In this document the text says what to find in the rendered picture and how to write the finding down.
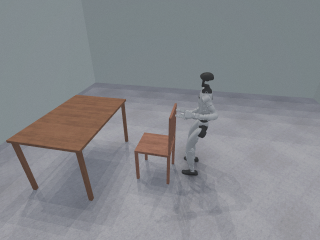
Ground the robot thigh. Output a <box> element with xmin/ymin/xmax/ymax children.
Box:
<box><xmin>188</xmin><ymin>119</ymin><xmax>199</xmax><ymax>139</ymax></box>
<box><xmin>186</xmin><ymin>126</ymin><xmax>207</xmax><ymax>154</ymax></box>

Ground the right robot thigh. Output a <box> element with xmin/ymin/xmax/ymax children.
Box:
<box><xmin>188</xmin><ymin>119</ymin><xmax>199</xmax><ymax>139</ymax></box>

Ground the left robot thigh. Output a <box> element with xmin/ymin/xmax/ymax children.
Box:
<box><xmin>186</xmin><ymin>126</ymin><xmax>207</xmax><ymax>154</ymax></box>

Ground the left robot hand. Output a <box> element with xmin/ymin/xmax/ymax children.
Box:
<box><xmin>175</xmin><ymin>109</ymin><xmax>194</xmax><ymax>119</ymax></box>

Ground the left robot upper arm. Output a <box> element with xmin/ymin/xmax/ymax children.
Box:
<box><xmin>202</xmin><ymin>94</ymin><xmax>218</xmax><ymax>120</ymax></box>

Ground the table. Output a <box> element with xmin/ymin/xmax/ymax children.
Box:
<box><xmin>6</xmin><ymin>95</ymin><xmax>128</xmax><ymax>201</ymax></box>

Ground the chair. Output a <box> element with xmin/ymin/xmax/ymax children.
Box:
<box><xmin>134</xmin><ymin>103</ymin><xmax>177</xmax><ymax>185</ymax></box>

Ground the right robot forearm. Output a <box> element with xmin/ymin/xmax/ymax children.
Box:
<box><xmin>192</xmin><ymin>107</ymin><xmax>199</xmax><ymax>114</ymax></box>

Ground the left robot forearm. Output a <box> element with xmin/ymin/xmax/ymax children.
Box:
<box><xmin>192</xmin><ymin>113</ymin><xmax>218</xmax><ymax>121</ymax></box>

